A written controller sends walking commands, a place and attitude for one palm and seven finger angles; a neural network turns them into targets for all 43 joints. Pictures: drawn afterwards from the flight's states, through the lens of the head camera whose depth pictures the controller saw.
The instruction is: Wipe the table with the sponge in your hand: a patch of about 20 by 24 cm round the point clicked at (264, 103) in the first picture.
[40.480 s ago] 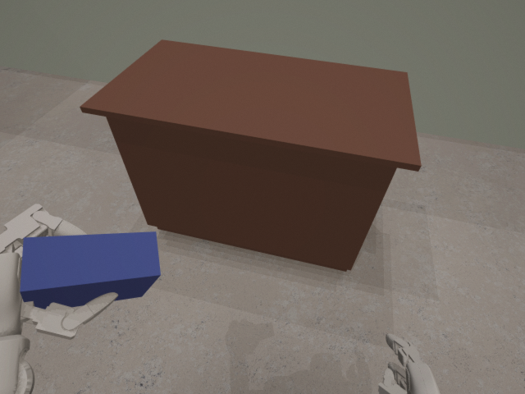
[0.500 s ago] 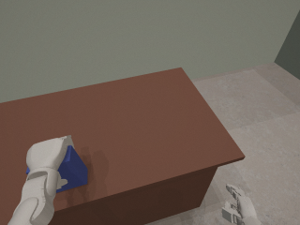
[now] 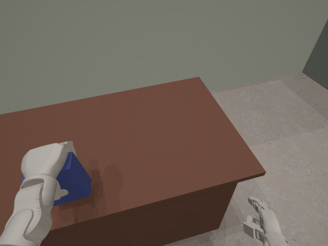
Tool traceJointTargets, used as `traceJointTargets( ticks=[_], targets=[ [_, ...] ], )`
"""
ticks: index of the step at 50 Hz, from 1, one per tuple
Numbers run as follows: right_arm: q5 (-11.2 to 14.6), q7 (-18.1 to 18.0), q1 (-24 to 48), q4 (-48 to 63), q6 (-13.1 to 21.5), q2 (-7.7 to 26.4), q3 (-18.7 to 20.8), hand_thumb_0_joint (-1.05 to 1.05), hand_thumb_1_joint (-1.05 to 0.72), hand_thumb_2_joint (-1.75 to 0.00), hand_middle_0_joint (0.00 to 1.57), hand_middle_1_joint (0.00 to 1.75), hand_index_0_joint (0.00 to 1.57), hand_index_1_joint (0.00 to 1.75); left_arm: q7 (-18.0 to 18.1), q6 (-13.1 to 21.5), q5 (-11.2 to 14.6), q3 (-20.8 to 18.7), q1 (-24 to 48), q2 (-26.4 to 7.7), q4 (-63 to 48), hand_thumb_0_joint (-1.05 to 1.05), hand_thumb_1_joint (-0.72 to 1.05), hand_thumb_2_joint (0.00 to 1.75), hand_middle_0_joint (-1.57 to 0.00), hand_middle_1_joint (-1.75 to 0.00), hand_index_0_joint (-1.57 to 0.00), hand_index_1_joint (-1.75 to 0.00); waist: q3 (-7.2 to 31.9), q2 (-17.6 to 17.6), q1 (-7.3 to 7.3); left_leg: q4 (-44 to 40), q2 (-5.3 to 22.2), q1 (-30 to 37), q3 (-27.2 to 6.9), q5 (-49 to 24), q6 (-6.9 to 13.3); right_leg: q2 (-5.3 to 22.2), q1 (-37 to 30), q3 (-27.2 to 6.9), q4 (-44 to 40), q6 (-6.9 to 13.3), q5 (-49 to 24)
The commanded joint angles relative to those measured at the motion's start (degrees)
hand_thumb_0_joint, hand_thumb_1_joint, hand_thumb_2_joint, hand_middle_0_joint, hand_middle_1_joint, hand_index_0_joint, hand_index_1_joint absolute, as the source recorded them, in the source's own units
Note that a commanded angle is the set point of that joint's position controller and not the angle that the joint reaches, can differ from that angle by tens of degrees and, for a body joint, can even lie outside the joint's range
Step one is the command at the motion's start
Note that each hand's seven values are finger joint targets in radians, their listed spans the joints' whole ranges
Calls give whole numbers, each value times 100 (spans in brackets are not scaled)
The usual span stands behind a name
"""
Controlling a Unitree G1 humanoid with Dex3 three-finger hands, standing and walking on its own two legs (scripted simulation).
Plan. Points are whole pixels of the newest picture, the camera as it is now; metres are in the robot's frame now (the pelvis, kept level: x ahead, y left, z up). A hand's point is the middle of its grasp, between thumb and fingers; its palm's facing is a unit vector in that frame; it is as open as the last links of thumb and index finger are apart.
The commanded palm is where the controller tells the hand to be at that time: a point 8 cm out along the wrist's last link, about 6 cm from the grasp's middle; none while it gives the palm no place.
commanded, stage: lift the sponge slowly off the table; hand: left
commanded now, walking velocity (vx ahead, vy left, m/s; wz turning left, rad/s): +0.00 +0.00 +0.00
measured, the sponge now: (64, 184) +0.23 +0.31 +0.02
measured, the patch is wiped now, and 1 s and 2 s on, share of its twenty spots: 1.00 1.00 1.00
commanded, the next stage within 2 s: bring the sponge back beside the body in 0.94 s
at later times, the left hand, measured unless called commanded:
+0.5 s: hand (57, 160) +0.25 +0.30 +0.10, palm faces +0.02 -0.07 -1.00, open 9.7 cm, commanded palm +0.22 +0.29 +0.17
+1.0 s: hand (51, 154) +0.25 +0.30 +0.13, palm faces +0.04 -0.06 -1.00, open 9.7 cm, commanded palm +0.22 +0.30 +0.19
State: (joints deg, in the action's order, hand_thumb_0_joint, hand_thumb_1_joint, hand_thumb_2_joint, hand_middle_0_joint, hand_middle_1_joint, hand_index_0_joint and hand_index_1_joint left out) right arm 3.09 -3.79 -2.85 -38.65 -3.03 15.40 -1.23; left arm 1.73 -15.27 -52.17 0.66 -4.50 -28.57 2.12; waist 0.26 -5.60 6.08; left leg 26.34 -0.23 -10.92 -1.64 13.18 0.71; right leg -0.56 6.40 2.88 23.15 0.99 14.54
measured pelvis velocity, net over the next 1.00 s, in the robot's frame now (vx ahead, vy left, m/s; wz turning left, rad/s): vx -0.01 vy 0.00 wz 0.00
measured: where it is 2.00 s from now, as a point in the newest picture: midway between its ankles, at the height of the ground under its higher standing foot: outside the picture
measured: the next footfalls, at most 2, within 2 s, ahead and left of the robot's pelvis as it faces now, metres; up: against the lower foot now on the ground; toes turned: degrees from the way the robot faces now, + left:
none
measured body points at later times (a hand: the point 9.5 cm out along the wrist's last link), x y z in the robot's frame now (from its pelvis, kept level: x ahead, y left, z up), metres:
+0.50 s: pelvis -0.01 +0.00 +0.00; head -0.02 -0.04 +0.45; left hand +0.24 +0.30 +0.16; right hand +0.23 -0.21 -0.08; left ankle +0.01 +0.11 -0.74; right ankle -0.02 -0.11 -0.74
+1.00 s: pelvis -0.01 +0.00 +0.00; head -0.02 -0.04 +0.45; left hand +0.24 +0.30 +0.18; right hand +0.25 -0.20 -0.07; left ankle +0.01 +0.11 -0.74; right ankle -0.02 -0.11 -0.74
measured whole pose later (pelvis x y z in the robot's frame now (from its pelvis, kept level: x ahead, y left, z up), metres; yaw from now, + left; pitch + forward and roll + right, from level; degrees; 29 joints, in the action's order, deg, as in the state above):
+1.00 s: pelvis -0.01 +0.00 +0.00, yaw +0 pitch -3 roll +0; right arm 3.3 -3.5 -0.3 -38.0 -3.1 15.7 -3.4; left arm -5.6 -20.8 -50.6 0.7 0.6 -32.0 -5.5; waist 0.0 -6.4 6.7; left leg 23.3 -0.4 -9.0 -1.7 11.0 0.5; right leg -0.4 5.1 2.8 21.5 1.1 13.1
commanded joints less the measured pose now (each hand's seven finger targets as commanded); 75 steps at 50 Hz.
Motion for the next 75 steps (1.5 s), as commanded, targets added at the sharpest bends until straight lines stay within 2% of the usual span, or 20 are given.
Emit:
traceJointTargets(
  ticks=[1, 6, 14, 21, 25, 31, 32, 36, 37, 41, 44, 46, 47, 51, 57, 61, 64, 66, 69, 75],
  targets=[
    [-29, -81, 1151, 946, 323, 584, 177, 0, -90, -90, 20, 30, 20, 30, 215, 88, -111, -838, 1733, -1468, -1321, 0, 10, 130, -120, -160, -120, -160, 1075, -42, -32, -332, -152, 638, -187, -1258, 210, -107, 9, -361, -421, 324, -1078],
    [-42, -88, 1176, 926, 342, 610, 184, 0, -90, -90, 20, 30, 20, 30, 201, 97, -96, -1041, 1636, -1648, -1281, 0, 10, 130, -120, -160, -120, -160, 1128, 103, 29, -383, -162, 642, -189, -1277, 210, -92, -138, -420, -449, 328, -1131],
    [-13, -72, 1253, 929, 327, 612, 138, 0, -90, -90, 20, 30, 20, 30, 68, -141, -77, -795, 1754, -1472, -1205, 0, 10, 130, -120, -160, -120, -160, 930, 141, 24, -495, -131, 589, -195, -1146, 197, -78, -51, -279, -541, 298, -881],
    [-16, -73, 1345, 936, 364, 595, 112, 0, -90, -90, 20, 30, 20, 30, -32, -144, -96, -884, 2087, -1646, -1576, 0, 10, 130, -120, -160, -120, -160, 1131, 83, 27, -548, -111, 733, -254, -1277, 193, -93, -180, -374, -530, 326, -949],
    [-17, -35, 1325, 947, 359, 565, 103, 0, -90, -90, 20, 30, 20, 30, -65, -213, -106, -718, 1991, -1464, -1639, 0, 10, 130, -120, -160, -120, -160, 1213, 78, 46, -531, -96, 798, -247, -1474, 187, -66, -220, -299, -504, 318, -1156],
    [-9, -6, 1519, 991, 286, 606, 52, 0, -90, -90, 20, 30, 20, 30, -129, -481, -89, -956, 2094, -1770, -1830, 0, 10, 130, -120, -160, -120, -160, 1150, 1, 102, -592, -103, 687, -264, -1432, 167, -71, -296, -423, -492, 348, -1116],
    [-8, -16, 1496, 1033, 284, 570, 36, 0, -90, -90, 20, 30, 20, 30, -174, -535, -63, -717, 2072, -1514, -1733, 0, 10, 130, -120, -160, -120, -160, 1079, 78, 92, -553, -120, 662, -214, -1393, 195, -57, -248, -316, -502, 331, -1104],
    [6, -18, 1550, 1029, 289, 599, 32, 0, -90, -90, 20, 30, 20, 30, -298, -561, -61, -848, 2215, -1745, -1989, 0, 10, 130, -120, -160, -120, -160, 1258, 44, 51, -537, -104, 760, -263, -1466, 189, -60, -288, -454, -480, 343, -1211],
    [-12, -28, 1525, 1099, 303, 568, 10, 0, -90, -90, 20, 30, 20, 30, -349, -582, -26, -680, 2101, -1556, -1959, 0, 10, 130, -120, -160, -120, -160, 1216, 48, 79, -490, -124, 751, -216, -1500, 218, -32, -285, -344, -469, 327, -1279],
    [5, -52, 1550, 1041, 299, 603, 3, 0, -90, -90, 20, 30, 20, 30, -423, -563, -49, -911, 2288, -1877, -1969, 0, 10, 130, -120, -160, -120, -160, 1175, 78, 48, -503, -108, 747, -265, -1420, 206, -47, -205, -479, -495, 335, -1184],
    [-18, -48, 1445, 1029, 295, 595, 3, 0, -90, -90, 20, 30, 20, 30, -467, -545, -35, -823, 2154, -1737, -1761, 0, 10, 130, -120, -160, -120, -160, 1140, 121, 74, -481, -108, 708, -230, -1446, 204, -21, -208, -350, -493, 320, -1232],
    [-8, -31, 1495, 1021, 284, 627, 8, 0, -90, -90, 20, 30, 20, 30, -451, -524, -12, -1130, 2001, -2038, -1871, 0, 10, 130, -120, -160, -120, -160, 1243, 83, 111, -476, -112, 685, -272, -1487, 189, -33, -300, -478, -443, 341, -1290],
    [-16, -32, 1451, 1082, 275, 589, -12, 0, -90, -90, 20, 30, 20, 30, -480, -534, 7, -904, 2033, -1780, -1865, 0, 10, 130, -120, -160, -120, -160, 1236, 139, 91, -445, -120, 649, -216, -1512, 200, -19, -314, -329, -422, 322, -1354],
    [-1, -29, 1458, 1047, 279, 628, 9, 0, -90, -90, 20, 30, 20, 30, -464, -486, 53, -1153, 2039, -2045, -1886, 0, 10, 130, -120, -160, -120, -160, 1204, 122, 68, -431, -116, 634, -251, -1429, 187, -27, -261, -482, -433, 317, -1313],
    [-14, -47, 1371, 1138, 334, 591, 11, 0, -90, -90, 20, 30, 20, 30, -463, -359, 109, -961, 1852, -1798, -2072, 0, 10, 130, -120, -160, -120, -160, 1174, 66, 65, -351, -129, 672, -224, -1427, 220, -15, -210, -357, -424, 301, -1295],
    [-37, -17, 1394, 1142, 401, 584, 59, 0, -90, -90, 20, 30, 20, 30, -337, -226, 158, -1275, 1443, -2001, -2519, 0, 10, 130, -120, -160, -120, -160, 1306, -17, 133, -345, -115, 739, -292, -1501, 202, -38, -306, -503, -366, 318, -1360],
    [-51, -5, 1329, 1118, 351, 592, 71, 0, -90, -90, 20, 30, 20, 30, -280, -307, 154, -1169, 1189, -1813, -2321, 0, 10, 130, -120, -160, -120, -160, 1048, 109, 143, -341, -104, 623, -252, -1451, 189, -24, -195, -404, -402, 299, -1312],
    [-29, 7, 1435, 1092, 362, 605, 64, 0, -90, -90, 20, 30, 20, 30, -196, -345, 182, -1407, 1208, -2050, -2496, 0, 10, 130, -120, -160, -120, -160, 1083, 45, 151, -375, -100, 608, -304, -1397, 170, -59, -220, -568, -385, 324, -1217],
    [-16, -8, 1417, 1084, 329, 606, 48, 0, -90, -90, 20, 30, 20, 30, -234, -484, 161, -1016, 1281, -1699, -2221, 0, 10, 130, -120, -160, -120, -160, 885, 58, 102, -406, -94, 538, -271, -1173, 172, -45, -45, -417, -467, 291, -925],
    [-19, -34, 1477, 1072, 389, 556, 35, 0, -90, -90, 20, 30, 20, 30, -289, -420, 111, -930, 1257, -1686, -2449, 0, 10, 130, -120, -160, -120, -160, 991, 143, 76, -442, -82, 613, -310, -1067, 182, -33, -66, -455, -476, 277, -773]
  ],
)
